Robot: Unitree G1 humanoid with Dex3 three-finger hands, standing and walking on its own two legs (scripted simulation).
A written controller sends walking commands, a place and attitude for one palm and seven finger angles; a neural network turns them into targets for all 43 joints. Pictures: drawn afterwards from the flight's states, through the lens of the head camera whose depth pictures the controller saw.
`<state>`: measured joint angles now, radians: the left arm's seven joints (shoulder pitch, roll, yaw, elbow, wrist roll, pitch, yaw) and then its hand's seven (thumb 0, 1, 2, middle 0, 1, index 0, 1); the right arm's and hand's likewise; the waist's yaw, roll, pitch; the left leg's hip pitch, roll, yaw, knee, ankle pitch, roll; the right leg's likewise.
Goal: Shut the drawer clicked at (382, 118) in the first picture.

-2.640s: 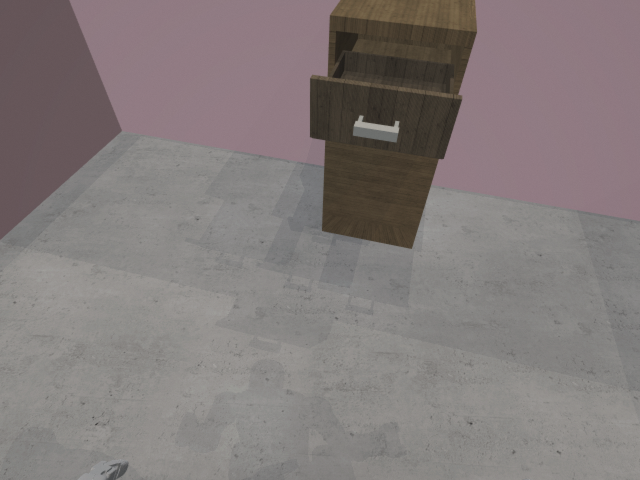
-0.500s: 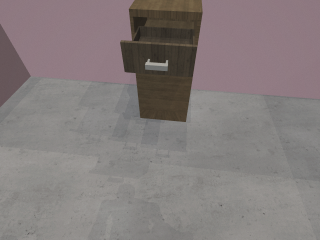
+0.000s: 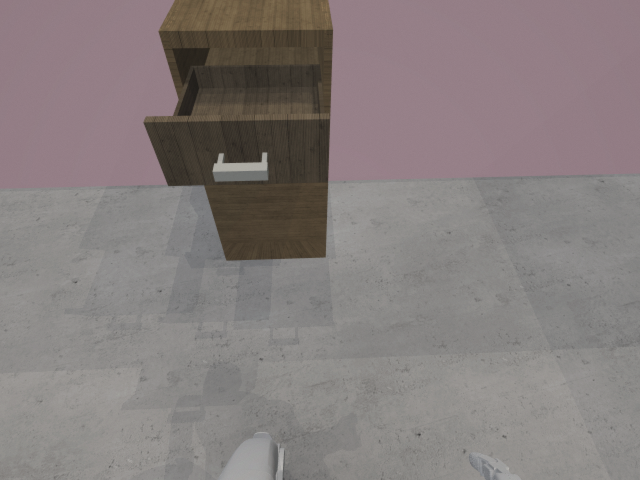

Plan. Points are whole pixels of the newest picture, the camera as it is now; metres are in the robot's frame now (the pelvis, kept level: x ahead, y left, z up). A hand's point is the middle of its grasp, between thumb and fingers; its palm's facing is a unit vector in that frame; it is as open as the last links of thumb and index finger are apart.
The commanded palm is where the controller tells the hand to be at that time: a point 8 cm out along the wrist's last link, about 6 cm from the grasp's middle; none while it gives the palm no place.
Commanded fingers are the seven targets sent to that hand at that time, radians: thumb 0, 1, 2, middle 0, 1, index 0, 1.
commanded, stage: turn to face it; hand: left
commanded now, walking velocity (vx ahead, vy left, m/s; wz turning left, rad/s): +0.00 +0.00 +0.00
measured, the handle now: (242, 164) +0.66 +0.24 -0.02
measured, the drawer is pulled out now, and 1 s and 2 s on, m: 0.30 0.30 0.30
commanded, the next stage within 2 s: take the last steps up to it in 0.72 s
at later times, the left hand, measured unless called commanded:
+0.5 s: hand (176, 430) +0.20 +0.25 -0.17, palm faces +0.02 -0.99 -0.16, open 7.4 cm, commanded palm none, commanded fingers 0.00 0.90 0.90 -0.20 -0.30 -0.20 -0.30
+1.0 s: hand out of the picture +0.07 +0.23 -0.17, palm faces +0.25 -0.95 -0.19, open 7.4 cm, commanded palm none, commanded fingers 0.00 0.90 0.90 -0.20 -0.30 -0.20 -0.30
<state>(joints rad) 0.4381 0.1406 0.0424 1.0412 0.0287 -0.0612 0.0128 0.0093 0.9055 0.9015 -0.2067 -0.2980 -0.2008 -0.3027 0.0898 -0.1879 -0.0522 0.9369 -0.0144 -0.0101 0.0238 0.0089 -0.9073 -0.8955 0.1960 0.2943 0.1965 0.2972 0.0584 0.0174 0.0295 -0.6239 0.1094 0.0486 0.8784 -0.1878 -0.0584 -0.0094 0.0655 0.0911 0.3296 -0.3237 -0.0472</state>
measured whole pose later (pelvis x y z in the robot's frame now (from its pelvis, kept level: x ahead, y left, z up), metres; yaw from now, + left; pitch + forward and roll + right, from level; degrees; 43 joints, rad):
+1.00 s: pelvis +0.10 +0.06 +0.00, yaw +10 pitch -1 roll +0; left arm 0.33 0.14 0.04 1.06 0.03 -0.01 0.03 0.01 0.91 0.90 -0.20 -0.30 -0.20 -0.30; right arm 0.24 -0.19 -0.06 1.06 -0.02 0.03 0.00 0.01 -0.91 -0.90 0.20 0.29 0.20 0.30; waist 0.01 0.00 0.02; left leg -0.34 0.05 0.04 0.79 -0.44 -0.01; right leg -0.11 -0.03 -0.12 0.43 -0.31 -0.01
